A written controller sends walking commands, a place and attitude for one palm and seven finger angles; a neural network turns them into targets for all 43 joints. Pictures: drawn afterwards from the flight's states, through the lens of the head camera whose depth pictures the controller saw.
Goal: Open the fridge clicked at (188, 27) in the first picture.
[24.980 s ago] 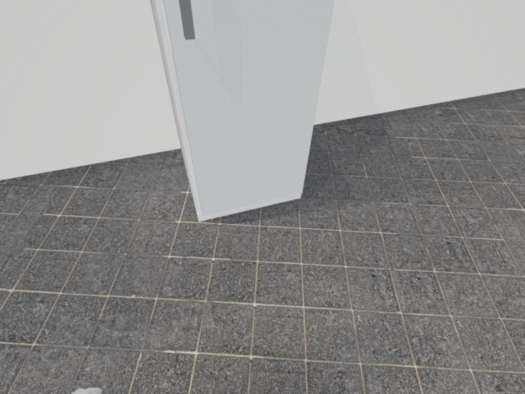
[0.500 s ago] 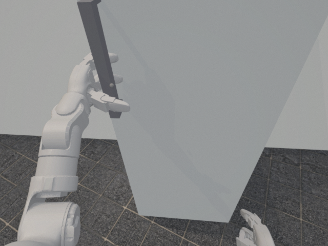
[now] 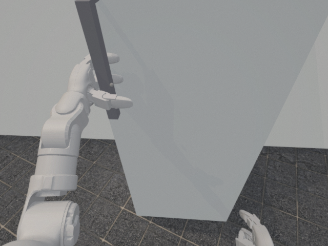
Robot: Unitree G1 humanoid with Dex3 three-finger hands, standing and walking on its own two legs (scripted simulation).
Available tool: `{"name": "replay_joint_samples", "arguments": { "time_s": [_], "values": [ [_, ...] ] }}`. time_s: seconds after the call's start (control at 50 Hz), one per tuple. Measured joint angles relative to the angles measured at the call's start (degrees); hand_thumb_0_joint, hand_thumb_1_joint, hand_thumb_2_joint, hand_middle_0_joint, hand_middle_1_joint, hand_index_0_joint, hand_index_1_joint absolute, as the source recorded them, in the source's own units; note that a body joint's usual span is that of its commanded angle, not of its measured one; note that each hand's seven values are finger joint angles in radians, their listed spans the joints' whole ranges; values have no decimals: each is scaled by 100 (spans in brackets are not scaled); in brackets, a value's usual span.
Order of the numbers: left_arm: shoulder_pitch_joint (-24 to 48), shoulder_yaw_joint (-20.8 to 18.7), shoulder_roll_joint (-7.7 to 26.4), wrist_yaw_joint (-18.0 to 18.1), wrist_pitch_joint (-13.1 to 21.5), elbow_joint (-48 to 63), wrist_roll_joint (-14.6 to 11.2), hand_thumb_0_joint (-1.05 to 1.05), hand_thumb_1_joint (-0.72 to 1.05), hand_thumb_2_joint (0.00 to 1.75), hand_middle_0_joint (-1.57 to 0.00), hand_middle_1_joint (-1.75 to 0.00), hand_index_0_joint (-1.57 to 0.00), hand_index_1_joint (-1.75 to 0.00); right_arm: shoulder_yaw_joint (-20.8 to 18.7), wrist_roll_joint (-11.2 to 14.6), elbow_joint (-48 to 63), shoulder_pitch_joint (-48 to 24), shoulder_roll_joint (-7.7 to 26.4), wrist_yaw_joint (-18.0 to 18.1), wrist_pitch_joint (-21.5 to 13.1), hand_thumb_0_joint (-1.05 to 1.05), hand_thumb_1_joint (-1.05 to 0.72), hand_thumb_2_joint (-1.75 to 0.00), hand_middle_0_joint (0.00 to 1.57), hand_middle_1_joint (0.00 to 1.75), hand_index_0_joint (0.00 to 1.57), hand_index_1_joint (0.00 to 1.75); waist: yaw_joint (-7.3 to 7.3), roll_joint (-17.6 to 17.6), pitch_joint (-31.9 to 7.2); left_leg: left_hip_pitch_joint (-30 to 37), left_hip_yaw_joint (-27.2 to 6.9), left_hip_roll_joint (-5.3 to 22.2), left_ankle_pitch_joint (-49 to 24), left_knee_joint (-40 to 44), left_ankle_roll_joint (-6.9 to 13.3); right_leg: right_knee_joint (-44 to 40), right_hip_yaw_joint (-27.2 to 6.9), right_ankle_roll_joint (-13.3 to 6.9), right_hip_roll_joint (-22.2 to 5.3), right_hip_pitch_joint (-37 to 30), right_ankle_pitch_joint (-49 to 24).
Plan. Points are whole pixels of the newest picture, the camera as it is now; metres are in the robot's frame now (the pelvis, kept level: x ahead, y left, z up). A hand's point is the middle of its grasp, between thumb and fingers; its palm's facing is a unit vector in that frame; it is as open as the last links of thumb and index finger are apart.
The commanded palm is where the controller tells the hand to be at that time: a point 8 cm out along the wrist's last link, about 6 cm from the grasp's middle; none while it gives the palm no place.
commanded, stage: grip the handle and tug to test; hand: left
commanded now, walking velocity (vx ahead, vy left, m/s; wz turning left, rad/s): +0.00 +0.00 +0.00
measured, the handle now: (105, 65) +0.43 +0.17 +0.27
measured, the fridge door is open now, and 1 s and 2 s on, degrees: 0 0 16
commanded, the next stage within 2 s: pull the door a little, standing still in 1.24 s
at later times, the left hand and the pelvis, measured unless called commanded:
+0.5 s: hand (110, 85) +0.38 +0.15 +0.24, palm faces +0.03 -1.00 -0.03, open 5.8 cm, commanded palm +0.35 +0.20 +0.24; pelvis +0.01 +0.00 +0.00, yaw +0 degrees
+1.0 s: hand (111, 85) +0.38 +0.15 +0.24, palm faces +0.04 -1.00 -0.03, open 6.0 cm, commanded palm +0.33 +0.20 +0.24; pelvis +0.01 +0.00 +0.00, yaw -1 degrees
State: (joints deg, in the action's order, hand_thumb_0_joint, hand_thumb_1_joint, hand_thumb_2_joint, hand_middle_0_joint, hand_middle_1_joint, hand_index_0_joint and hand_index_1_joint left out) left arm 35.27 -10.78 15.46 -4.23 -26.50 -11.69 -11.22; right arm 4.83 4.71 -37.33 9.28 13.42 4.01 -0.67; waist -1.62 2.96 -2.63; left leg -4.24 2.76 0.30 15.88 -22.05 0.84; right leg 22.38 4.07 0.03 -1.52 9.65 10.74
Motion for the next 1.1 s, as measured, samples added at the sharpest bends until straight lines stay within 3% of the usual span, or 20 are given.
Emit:
{"name": "replay_joint_samples", "arguments": {
  "time_s": [0.5,0.88,1.1],
  "values": [
    [-48,45,-63,51,-144,212,22,0,66,80,-43,-137,-40,-137,4,-6,26,-71,-11,-5,62,2,-90,-90,20,29,20,30,-64,18,-2,21,-43,3,39,-6,-1,-16,38,4,1,-47,42],
    [-68,22,-114,126,-150,250,63,0,68,81,-43,-140,-35,-140,-2,-22,46,-64,-6,-18,106,2,-90,-90,20,29,20,30,-48,10,11,39,-29,7,21,14,-5,-37,22,-1,9,-58,17],
    [-710,-255,-6,62,-283,965,-11,-1,70,77,-40,-140,-29,-140,0,-38,229,-62,-1,-106,195,2,-90,-90,20,29,20,30,97,99,-77,155,137,56,76,97,-5,-69,-139,8,80,-80,33]
  ]
}}
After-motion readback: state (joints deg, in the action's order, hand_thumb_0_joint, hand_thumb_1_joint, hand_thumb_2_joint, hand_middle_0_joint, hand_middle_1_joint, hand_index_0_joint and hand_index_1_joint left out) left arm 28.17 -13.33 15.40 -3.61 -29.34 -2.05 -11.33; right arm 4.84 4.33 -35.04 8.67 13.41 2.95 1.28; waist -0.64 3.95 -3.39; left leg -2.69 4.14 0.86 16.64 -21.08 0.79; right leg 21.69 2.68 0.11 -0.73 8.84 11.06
